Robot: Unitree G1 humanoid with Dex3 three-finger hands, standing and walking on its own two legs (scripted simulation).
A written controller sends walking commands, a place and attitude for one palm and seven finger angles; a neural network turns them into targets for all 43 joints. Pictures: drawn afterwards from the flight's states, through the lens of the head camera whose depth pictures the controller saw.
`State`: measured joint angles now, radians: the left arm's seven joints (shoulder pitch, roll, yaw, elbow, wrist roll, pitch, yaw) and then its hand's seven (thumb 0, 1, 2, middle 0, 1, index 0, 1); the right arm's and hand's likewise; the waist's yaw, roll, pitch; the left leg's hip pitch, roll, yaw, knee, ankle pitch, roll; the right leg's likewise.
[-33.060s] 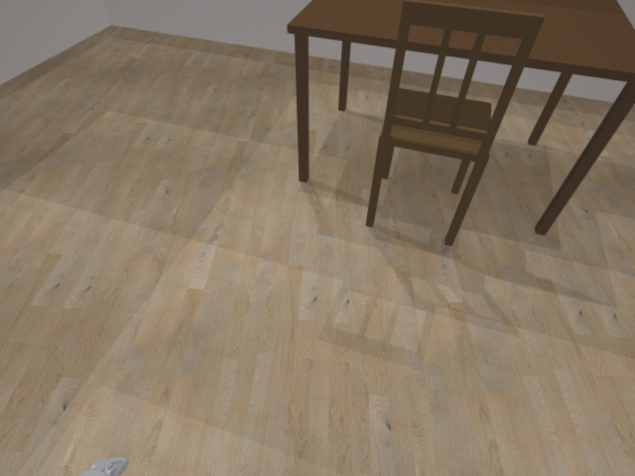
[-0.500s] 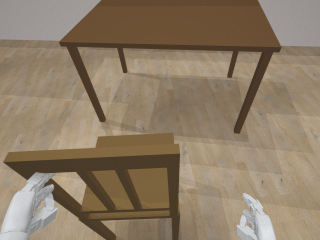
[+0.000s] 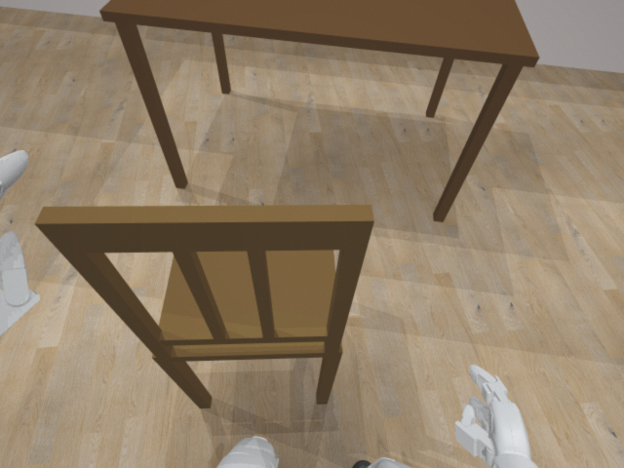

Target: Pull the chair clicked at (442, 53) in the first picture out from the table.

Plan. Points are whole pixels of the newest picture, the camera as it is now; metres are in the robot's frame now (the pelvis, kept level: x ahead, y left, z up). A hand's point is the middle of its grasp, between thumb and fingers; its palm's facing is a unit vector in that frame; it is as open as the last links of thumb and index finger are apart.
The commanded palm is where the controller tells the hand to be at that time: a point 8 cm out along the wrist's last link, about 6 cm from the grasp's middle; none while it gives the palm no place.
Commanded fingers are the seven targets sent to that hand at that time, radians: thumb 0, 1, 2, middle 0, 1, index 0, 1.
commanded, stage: step back with the hand held close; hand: left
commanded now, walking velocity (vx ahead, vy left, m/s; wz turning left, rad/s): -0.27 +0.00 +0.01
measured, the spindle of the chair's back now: (204, 298) +0.33 +0.21 -0.06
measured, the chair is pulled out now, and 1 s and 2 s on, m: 0.62 0.62 0.62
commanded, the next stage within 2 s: stop stepping back and stand still in 0.40 s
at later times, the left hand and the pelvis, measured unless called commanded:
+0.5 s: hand out of the picture +0.11 +0.28 +0.19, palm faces +0.41 -0.72 -0.56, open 7.5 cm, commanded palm +0.04 +0.31 +0.19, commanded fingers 0.00 0.90 0.90 -0.20 -0.30 -0.20 -0.30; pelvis -0.11 +0.02 +0.00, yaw -2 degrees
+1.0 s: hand out of the picture -0.01 +0.29 +0.17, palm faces +0.47 -0.79 -0.39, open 7.5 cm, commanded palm -0.06 +0.33 +0.19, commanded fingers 0.00 0.90 0.90 -0.20 -0.30 -0.20 -0.30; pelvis -0.20 +0.03 +0.00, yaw +1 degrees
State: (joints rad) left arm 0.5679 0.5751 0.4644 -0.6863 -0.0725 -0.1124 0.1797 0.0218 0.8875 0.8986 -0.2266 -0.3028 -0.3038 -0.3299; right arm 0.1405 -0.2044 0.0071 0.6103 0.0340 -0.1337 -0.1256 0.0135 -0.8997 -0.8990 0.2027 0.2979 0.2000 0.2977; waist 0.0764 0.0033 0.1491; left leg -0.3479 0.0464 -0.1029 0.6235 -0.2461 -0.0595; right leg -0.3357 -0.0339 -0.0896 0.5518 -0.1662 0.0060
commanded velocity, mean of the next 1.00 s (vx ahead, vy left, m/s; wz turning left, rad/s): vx -0.07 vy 0.01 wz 0.02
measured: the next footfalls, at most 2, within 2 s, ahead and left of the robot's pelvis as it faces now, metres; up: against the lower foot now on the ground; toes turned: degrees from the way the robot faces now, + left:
right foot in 0.44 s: -0.14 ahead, -0.11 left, +0.00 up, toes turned -2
left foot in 0.64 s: -0.05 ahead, +0.12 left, +0.00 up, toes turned -3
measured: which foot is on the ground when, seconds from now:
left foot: down 0.00-0.52, up 0.54-0.62, down 0.64-1.00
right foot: down 0.00-0.20, up 0.22-0.42, down 0.44-1.00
